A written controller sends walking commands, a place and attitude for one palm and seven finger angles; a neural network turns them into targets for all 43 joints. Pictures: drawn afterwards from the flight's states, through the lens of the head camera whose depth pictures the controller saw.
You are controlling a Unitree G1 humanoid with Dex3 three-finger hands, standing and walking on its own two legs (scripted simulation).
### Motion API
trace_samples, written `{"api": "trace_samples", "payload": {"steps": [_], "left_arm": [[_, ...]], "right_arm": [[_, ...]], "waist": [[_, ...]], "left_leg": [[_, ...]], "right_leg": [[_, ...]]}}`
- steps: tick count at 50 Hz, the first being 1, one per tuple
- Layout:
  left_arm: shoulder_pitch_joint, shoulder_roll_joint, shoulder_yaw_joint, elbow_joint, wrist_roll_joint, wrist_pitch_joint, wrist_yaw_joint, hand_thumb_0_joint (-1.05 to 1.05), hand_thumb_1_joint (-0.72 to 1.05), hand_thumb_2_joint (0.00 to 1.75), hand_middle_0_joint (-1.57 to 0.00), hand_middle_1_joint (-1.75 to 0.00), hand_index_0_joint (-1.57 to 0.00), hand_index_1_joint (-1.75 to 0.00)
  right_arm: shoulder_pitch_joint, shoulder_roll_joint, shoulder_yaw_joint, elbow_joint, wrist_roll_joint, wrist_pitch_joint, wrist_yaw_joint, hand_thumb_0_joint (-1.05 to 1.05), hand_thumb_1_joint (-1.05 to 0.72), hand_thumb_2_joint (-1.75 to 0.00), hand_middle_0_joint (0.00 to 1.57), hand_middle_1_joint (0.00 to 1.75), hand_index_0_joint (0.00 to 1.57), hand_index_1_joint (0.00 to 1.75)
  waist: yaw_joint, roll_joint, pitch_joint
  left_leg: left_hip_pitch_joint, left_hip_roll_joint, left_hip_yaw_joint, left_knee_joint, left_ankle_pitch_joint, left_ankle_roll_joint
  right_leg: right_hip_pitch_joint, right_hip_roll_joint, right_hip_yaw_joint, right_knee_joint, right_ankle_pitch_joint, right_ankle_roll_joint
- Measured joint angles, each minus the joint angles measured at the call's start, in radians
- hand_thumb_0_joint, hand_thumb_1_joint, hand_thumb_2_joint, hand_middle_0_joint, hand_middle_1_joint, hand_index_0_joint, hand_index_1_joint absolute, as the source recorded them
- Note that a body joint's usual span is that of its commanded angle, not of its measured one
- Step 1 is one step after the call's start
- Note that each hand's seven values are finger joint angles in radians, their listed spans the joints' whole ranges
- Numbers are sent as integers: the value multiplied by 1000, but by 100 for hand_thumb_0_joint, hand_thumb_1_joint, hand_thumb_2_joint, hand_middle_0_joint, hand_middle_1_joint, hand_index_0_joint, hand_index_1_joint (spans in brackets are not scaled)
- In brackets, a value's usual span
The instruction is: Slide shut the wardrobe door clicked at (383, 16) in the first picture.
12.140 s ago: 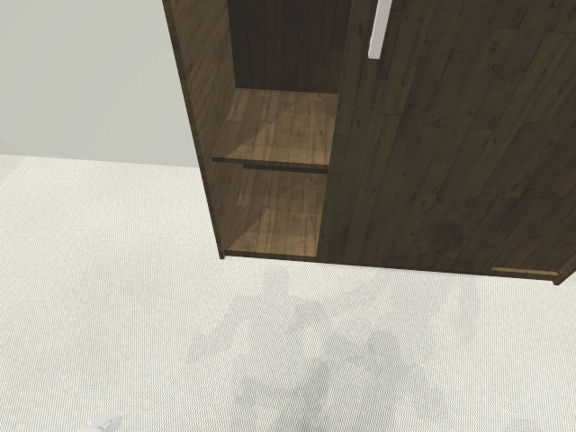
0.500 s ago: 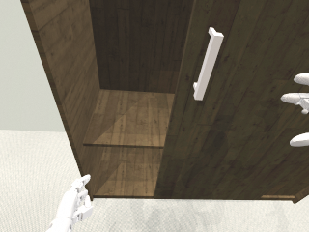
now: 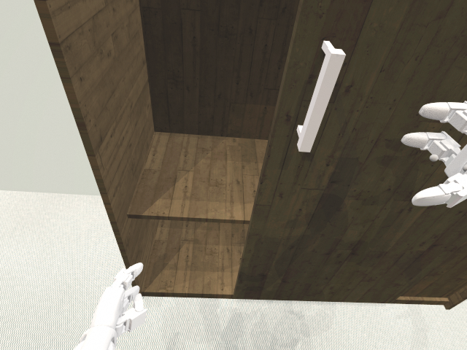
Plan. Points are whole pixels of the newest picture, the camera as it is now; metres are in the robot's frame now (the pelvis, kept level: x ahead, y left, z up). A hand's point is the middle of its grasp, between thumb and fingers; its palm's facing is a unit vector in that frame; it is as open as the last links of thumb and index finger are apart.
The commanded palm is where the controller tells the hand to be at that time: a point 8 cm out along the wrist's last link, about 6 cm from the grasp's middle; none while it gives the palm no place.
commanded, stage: move the hooked fingers beside the handle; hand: right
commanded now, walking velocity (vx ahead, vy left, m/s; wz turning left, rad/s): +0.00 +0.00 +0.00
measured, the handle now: (315, 99) +0.48 -0.13 +0.24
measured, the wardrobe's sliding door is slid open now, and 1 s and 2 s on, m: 0.38 0.38 0.38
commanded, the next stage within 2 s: none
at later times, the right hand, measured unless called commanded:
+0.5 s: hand (401, 141) +0.35 -0.23 +0.25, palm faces +0.03 +1.00 -0.06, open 14.0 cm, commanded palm +0.32 -0.27 +0.25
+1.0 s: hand (369, 126) +0.39 -0.19 +0.25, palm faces +0.03 +1.00 -0.03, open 14.0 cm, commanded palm +0.37 -0.24 +0.24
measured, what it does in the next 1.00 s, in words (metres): stands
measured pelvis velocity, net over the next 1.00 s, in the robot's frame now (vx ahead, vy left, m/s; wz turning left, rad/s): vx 0.00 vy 0.00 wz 0.02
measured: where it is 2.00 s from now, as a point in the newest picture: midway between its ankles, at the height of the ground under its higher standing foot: outside the picture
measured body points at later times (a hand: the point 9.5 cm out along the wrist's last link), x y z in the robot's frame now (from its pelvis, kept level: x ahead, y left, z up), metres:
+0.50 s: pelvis +0.00 +0.00 +0.00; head -0.02 +0.02 +0.45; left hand +0.21 +0.21 -0.08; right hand +0.34 -0.28 +0.25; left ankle -0.02 +0.10 -0.74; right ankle +0.02 -0.11 -0.74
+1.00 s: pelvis +0.00 +0.00 +0.00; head -0.02 +0.02 +0.45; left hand +0.18 +0.23 -0.09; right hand +0.38 -0.25 +0.25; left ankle -0.02 +0.10 -0.74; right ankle +0.02 -0.11 -0.74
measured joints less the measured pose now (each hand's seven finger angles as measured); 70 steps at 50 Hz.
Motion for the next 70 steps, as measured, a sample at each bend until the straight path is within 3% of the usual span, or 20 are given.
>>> {"api": "trace_samples", "payload": {"steps": [32,44,51,63,70], "left_arm": [[10,-6,13,20,6,50,7,1,90,90,-20,-30,-20,-30],[28,1,26,39,7,55,12,1,90,90,-20,-30,-20,-30],[40,-6,28,39,11,67,7,1,90,90,-20,-30,-20,-30],[63,-3,39,54,12,79,6,1,90,90,-20,-30,-20,-30],[67,-3,42,44,14,85,7,1,90,90,-20,-30,-20,-30]], "right_arm": [[-135,74,90,130,-48,-8,-113,-1,50,-30,31,120,30,120],[-220,106,140,211,-69,-37,-157,-1,50,-30,30,120,30,120],[-245,115,140,256,-85,-45,-190,-1,50,-30,31,120,30,120],[-291,134,158,318,-95,-67,-217,-1,50,-30,30,120,30,120],[-288,117,133,347,-105,-87,-220,-1,50,-30,31,120,30,120]], "waist": [[17,14,-4],[29,17,2],[44,19,-1],[49,21,-4],[60,23,-4]], "left_leg": [[5,3,-15,-17,7,-6],[3,3,-17,-24,13,-6],[-1,-1,-27,-29,17,-4],[-2,-4,-29,-34,18,-3],[-3,-9,-35,-41,21,-1]], "right_leg": [[13,3,-14,-23,4,-5],[12,4,-15,-33,11,-6],[14,-1,-25,-42,13,-5],[13,-4,-26,-44,12,-3],[14,-8,-32,-50,13,-1]]}}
